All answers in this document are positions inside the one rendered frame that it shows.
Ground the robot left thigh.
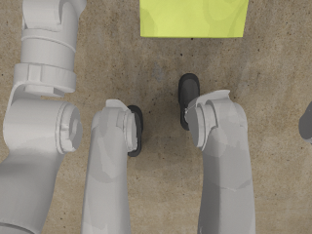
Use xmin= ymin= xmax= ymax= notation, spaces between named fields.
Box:
xmin=80 ymin=106 xmax=137 ymax=234

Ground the right robot shin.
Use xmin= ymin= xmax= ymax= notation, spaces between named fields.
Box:
xmin=184 ymin=90 xmax=248 ymax=134

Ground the robot left upper arm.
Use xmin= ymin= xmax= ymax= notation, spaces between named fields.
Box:
xmin=0 ymin=97 xmax=83 ymax=234

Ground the carton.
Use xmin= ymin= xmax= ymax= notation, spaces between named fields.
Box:
xmin=139 ymin=0 xmax=249 ymax=38

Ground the robot left forearm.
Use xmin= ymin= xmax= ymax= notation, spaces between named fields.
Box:
xmin=3 ymin=0 xmax=87 ymax=146

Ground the robot right upper arm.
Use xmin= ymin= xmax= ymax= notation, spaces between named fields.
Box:
xmin=298 ymin=101 xmax=312 ymax=145

